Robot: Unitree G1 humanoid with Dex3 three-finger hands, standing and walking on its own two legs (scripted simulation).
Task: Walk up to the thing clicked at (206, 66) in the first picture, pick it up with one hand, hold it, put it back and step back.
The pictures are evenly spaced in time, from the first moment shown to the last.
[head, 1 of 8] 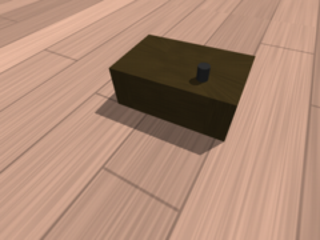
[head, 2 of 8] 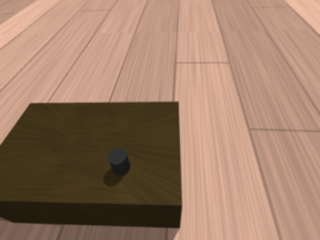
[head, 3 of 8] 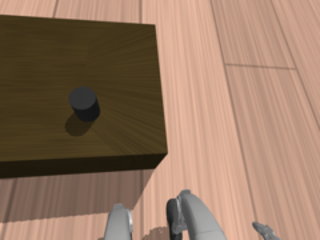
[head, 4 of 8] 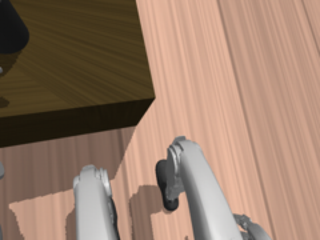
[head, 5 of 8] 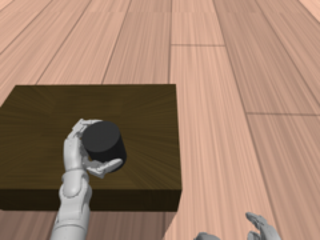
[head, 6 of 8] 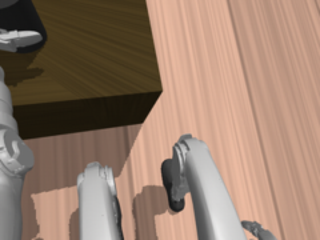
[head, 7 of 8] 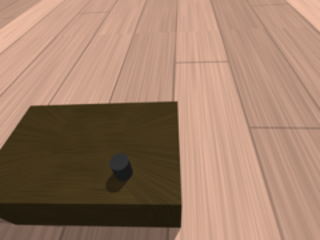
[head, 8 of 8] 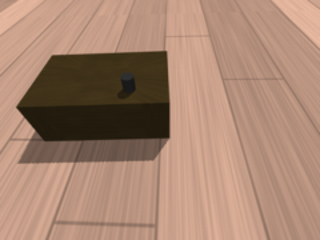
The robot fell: no
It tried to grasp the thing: yes
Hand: left
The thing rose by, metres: 0.34
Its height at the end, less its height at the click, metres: +0.00
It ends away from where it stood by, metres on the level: 0.03
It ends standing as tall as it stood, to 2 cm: yes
